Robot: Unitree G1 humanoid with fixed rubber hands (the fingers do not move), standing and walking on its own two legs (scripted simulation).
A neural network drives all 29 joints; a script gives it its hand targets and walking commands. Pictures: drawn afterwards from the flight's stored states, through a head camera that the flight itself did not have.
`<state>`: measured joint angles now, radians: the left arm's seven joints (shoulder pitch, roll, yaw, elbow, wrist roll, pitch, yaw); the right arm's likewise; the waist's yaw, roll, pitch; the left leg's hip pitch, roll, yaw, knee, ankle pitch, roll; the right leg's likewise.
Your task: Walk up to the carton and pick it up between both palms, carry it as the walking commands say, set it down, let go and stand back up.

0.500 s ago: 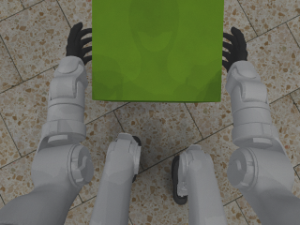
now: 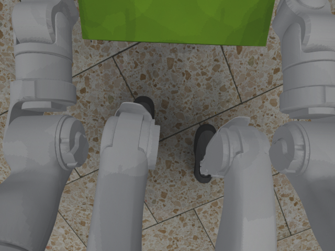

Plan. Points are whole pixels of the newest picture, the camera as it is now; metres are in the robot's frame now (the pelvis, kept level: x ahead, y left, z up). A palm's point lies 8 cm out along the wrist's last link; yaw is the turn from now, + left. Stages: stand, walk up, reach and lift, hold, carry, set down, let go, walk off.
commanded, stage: set down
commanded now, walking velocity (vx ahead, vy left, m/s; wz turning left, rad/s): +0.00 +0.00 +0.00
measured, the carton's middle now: out of the picture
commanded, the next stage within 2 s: none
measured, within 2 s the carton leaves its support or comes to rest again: rests again in 0.70 s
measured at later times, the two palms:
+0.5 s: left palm out of the picture +0.54 +0.27 -0.20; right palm out of the picture +0.59 -0.10 -0.20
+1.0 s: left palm out of the picture +0.54 +0.27 -0.21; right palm out of the picture +0.59 -0.10 -0.21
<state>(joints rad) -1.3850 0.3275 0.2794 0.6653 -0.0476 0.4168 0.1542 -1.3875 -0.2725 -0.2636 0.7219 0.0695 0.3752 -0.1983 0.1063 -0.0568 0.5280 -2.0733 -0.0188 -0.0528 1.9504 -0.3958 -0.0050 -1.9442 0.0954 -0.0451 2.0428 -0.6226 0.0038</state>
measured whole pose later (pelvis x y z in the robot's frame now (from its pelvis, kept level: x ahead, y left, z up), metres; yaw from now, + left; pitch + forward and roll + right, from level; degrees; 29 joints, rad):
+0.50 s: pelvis +0.01 +0.00 -0.04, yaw +0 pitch +30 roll -2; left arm -1.48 0.43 0.21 0.91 -0.13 0.31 0.08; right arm -1.51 -0.35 -0.14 0.95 0.13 0.29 -0.15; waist 0.10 -0.06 0.53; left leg -2.19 0.00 -0.03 2.09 -0.44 0.00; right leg -2.07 0.12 -0.03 2.20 -0.67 0.01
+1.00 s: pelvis +0.01 +0.00 -0.05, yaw -1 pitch +30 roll -1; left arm -1.51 0.46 0.22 1.02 -0.15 0.25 0.02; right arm -1.57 -0.35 -0.14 1.04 0.13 0.25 -0.12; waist 0.10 -0.06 0.52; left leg -2.21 0.02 -0.02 2.11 -0.43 0.00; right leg -2.10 0.13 -0.02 2.23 -0.65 0.01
